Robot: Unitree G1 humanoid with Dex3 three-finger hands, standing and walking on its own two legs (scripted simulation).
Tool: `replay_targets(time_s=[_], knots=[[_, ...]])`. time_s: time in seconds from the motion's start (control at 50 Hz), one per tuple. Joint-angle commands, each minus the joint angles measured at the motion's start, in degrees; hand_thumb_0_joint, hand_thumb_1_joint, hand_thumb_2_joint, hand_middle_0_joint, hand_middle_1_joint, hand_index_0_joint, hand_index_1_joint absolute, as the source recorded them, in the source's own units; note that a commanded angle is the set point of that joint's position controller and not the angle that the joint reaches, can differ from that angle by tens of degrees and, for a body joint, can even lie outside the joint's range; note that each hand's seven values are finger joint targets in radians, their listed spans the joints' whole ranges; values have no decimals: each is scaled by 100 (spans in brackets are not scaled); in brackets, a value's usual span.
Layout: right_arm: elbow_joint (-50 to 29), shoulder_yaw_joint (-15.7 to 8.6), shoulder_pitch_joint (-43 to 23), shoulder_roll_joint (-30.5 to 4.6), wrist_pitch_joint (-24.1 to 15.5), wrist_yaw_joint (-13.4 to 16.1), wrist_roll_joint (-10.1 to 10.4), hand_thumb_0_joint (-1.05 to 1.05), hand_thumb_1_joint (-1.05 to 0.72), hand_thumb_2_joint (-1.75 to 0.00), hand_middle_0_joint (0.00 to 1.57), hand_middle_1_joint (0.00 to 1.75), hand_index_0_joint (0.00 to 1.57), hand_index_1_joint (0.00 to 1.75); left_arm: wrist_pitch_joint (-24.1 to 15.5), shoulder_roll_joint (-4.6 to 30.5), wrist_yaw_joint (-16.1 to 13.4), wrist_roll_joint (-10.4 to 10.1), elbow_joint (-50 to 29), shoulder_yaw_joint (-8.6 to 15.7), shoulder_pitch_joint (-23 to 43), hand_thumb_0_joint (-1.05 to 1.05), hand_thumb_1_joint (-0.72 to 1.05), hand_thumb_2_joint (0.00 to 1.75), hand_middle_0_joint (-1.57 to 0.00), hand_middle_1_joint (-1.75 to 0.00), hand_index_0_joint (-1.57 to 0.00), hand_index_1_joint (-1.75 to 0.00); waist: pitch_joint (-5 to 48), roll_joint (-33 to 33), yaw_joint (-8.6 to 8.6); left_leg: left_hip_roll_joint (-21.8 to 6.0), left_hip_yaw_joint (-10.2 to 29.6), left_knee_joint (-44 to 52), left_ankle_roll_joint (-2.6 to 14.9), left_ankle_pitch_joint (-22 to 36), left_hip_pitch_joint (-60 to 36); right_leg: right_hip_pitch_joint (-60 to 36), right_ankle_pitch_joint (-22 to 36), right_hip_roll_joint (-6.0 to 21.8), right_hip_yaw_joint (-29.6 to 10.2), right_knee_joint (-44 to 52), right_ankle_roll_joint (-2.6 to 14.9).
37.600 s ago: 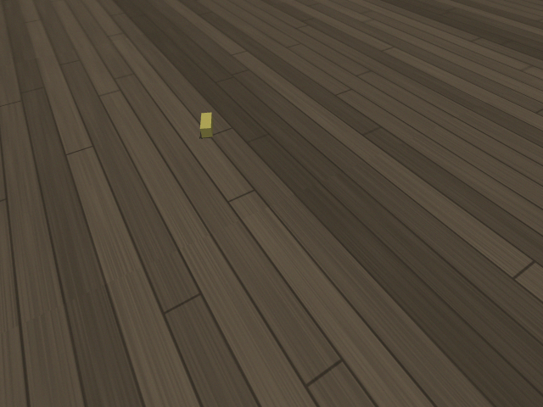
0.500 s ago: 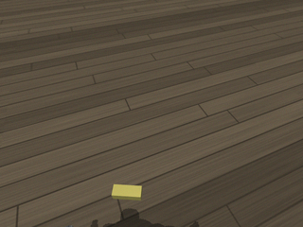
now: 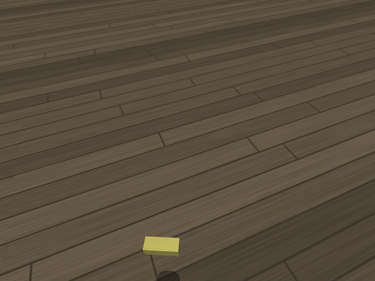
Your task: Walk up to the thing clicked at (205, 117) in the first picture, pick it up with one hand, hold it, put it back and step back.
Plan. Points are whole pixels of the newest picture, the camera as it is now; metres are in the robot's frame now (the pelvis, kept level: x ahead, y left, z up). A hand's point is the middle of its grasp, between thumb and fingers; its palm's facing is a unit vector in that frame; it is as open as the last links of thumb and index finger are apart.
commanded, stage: stand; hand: left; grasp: from above
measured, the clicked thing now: (162, 246) +0.44 +0.20 -0.74
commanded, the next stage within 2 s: step back in 1.68 s
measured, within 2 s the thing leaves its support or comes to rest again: neither
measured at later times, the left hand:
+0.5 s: hand out of the picture +0.06 +0.22 -0.16, palm faces +0.02 -0.95 -0.32, open 7.4 cm
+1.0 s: hand out of the picture +0.09 +0.23 -0.15, palm faces +0.00 -0.94 -0.33, open 7.4 cm
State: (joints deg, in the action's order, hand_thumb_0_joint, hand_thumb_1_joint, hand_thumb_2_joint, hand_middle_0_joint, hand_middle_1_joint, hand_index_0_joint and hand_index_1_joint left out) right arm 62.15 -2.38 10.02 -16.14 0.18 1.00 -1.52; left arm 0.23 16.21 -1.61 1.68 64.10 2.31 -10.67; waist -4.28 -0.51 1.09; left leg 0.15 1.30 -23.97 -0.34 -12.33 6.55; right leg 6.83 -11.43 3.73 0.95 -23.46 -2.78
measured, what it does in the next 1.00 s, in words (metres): stands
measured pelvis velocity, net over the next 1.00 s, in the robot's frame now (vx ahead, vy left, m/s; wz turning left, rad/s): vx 0.01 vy -0.02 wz -0.02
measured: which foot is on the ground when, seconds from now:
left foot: down 0.00-1.00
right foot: down 0.00-1.00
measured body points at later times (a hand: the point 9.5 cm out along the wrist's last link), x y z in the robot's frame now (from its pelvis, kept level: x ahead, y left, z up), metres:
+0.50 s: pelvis +0.00 -0.01 +0.00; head +0.01 -0.02 +0.45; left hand +0.06 +0.27 -0.14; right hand +0.06 -0.30 -0.14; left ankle +0.01 +0.12 -0.74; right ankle +0.02 -0.15 -0.74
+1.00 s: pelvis +0.01 -0.02 +0.00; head +0.02 -0.02 +0.45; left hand +0.09 +0.28 -0.13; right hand +0.07 -0.31 -0.14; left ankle +0.01 +0.12 -0.74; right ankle +0.02 -0.15 -0.74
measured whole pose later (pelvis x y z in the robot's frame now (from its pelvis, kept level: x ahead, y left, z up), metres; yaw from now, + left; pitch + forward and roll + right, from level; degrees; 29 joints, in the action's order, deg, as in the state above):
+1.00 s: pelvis +0.01 -0.02 +0.00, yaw -1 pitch -4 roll +0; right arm 65.0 -0.8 7.0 -18.5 -0.3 0.3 -0.9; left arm -0.3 18.0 -0.3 0.7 65.7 1.6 -6.2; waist -4.3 -0.6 0.3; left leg -1.8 0.7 -19.5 -1.9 -11.1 5.0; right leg 6.3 -10.5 1.8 0.5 -20.3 -1.3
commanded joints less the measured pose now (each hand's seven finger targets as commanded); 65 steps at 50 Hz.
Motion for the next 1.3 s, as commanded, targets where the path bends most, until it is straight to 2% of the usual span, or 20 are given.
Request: replay_targets(time_s=[0.0, 0.08, 0.1, 0.18, 0.22, 0.28, 0.32, 0.36, 0.38, 0.42, 0.54, 0.58, 0.6, 0.68, 0.8, 0.86, 0.9, 1.0, 1.14, 1.28], knots=[[-281, -180, -123, -1049, -126, 61, 0, 0, -90, -90, 20, 30, 20, 30, -105, 1127, -67, 6, -281, 184, 216, 0, 90, 90, -20, -30, -20, -30, 25, 79, -72, -493, 504, 693, 136, 129, 325, 45, -25, 292, -355, 542, 285], [-246, -161, -230, -1113, -105, 45, 4, 0, -90, -90, 20, 30, 20, 30, -104, 1143, -44, 2, -240, 166, 227, 0, 90, 90, -20, -30, -20, -30, -87, 31, -19, -493, 511, 749, 129, -130, 464, 51, -262, 269, -358, 629, 280], [-257, -174, -249, -1147, -116, 55, 8, 0, -90, -90, 20, 30, 20, 30, -105, 1159, -44, -14, -227, 181, 229, 0, 90, 90, -20, -30, -20, -30, 113, -3, -34, -533, 495, 726, 151, -10, 257, 4, -60, 317, -402, 614, 309], [-216, -135, -266, -1146, -127, 40, 27, 0, -90, -90, 20, 30, 20, 30, -130, 1167, -34, -28, -177, 162, 242, 0, 90, 90, -20, -30, -20, -30, 181, 94, -29, -550, 469, 663, 142, 352, 100, -12, 160, 336, -416, 651, 313], [-167, -114, -199, -1160, -121, 40, 17, 0, -90, -90, 20, 30, 20, 30, -129, 1197, -29, -36, -179, 172, 344, 0, 90, 90, -20, -30, -20, -30, 94, 31, -51, -539, 441, 703, 136, 211, 213, -35, 58, 317, -428, 687, 299], [-172, -109, -268, -1191, -132, 42, 27, 0, -90, -90, 20, 30, 20, 30, -143, 1190, -24, -56, -172, 165, 367, 0, 90, 90, -20, -30, -20, -30, 244, 30, -54, -582, 416, 662, 136, 576, 67, -115, 386, 337, -430, 652, 318], [-138, -94, -249, -1200, -110, 42, 27, 0, -90, -90, 20, 30, 20, 30, -130, 1198, -17, -47, -148, 161, 394, 0, 90, 90, -20, -30, -20, -30, 114, 81, -68, -558, 403, 691, 141, 292, 176, -48, 73, 310, -442, 743, 299], [-132, -91, -255, -1227, -127, 41, 35, 0, -90, -90, 20, 30, 20, 30, -128, 1234, -7, -48, -157, 164, 399, 0, 90, 90, -20, -30, -20, -30, 163, 19, -71, -581, 403, 713, 121, 358, 98, -18, 173, 311, -444, 732, 313], [-145, -96, -278, -1254, -137, 38, 37, 0, -90, -90, 20, 30, 20, 30, -144, 1251, -13, -51, -176, 170, 454, 0, 90, 90, -20, -30, -20, -30, 257, 3, -86, -598, 403, 672, 126, 610, 83, -154, 456, 350, -455, 693, 322], [-114, -66, -268, -1212, -117, 36, 37, 0, -90, -90, 20, 30, 20, 30, -140, 1262, -6, -57, -151, 169, 465, 0, 90, 90, -20, -30, -20, -30, 167, 69, -80, -587, 393, 707, 130, 390, 158, -86, 232, 310, -440, 744, 288], [-92, -69, -348, -1272, -125, 33, 46, 0, -90, -90, 20, 30, 20, 30, -125, 1267, 20, -59, -151, 151, 495, 0, 90, 90, -20, -30, -20, -30, 180, 40, -67, -619, 390, 768, 120, 382, 126, -30, 109, 299, -447, 759, 319], [-85, -58, -371, -1254, -139, 30, 40, 0, -90, -90, 20, 30, 20, 30, -140, 1230, 29, -56, -147, 138, 494, 0, 90, 90, -20, -30, -20, -30, 303, 18, -60, -648, 378, 738, 114, 616, 43, -104, 344, 305, -424, 697, 340], [-77, -57, -333, -1296, -136, 33, 43, 0, -90, -90, 20, 30, 20, 30, -136, 1298, 30, -65, -163, 153, 553, 0, 90, 90, -20, -30, -20, -30, 248, -6, -89, -631, 370, 772, 101, 494, 138, -104, 293, 302, -444, 718, 319], [-72, -67, -390, -1328, -162, 35, 49, 0, -90, -90, 20, 30, 20, 30, -161, 1320, 28, -79, -176, 157, 570, 0, 90, 90, -20, -30, -20, -30, 464, 9, -94, -678, 356, 719, 109, 990, -84, -213, 873, 338, -417, 599, 336], [-16, -42, -430, -1359, -147, 28, 52, 0, -90, -90, 20, 30, 20, 30, -129, 1256, 51, -77, -150, 112, 566, 0, 90, 90, -20, -30, -20, -30, 275, -49, -83, -677, 343, 812, 93, 548, 44, -55, 399, 290, -413, 685, 323], [-15, -47, -465, -1385, -152, 16, 53, 0, -90, -90, 20, 30, 20, 30, -135, 1328, 57, -73, -177, 114, 590, 0, 90, 90, -20, -30, -20, -30, 253, 13, -69, -679, 343, 823, 82, 571, 55, -34, 356, 289, -439, 712, 334], [-27, -50, -480, -1370, -150, 4, 52, 0, -90, -90, 20, 30, 20, 30, -141, 1333, 54, -70, -193, 111, 635, 0, 90, 90, -20, -30, -20, -30, 340, -10, -95, -694, 333, 802, 80, 670, 25, -73, 406, 301, -435, 659, 354], [-22, -48, -513, -1414, -170, 4, 60, 0, -90, -90, 20, 30, 20, 30, -170, 1354, 57, -103, -198, 105, 616, 0, 90, 90, -20, -30, -20, -30, 522, -6, -83, -719, 311, 741, 98, 1087, -145, -199, 1050, 343, -437, 568, 357], [-2, -27, -483, -1412, -142, -6, 60, 0, -90, -90, 20, 30, 20, 30, -166, 1396, 64, -108, -182, 102, 640, 0, 90, 90, -20, -30, -20, -30, 369, -20, -105, -696, 296, 811, 86, 686, -9, -149, 663, 330, -456, 672, 341], [-30, -33, -508, -1457, -159, -4, 62, 0, -90, -90, 20, 30, 20, 30, -178, 1460, 69, -105, -227, 121, 674, 0, 90, 90, -20, -30, -20, -30, 522, -12, -126, -729, 275, 760, 72, 986, -169, -142, 1039, 349, -482, 619, 366]])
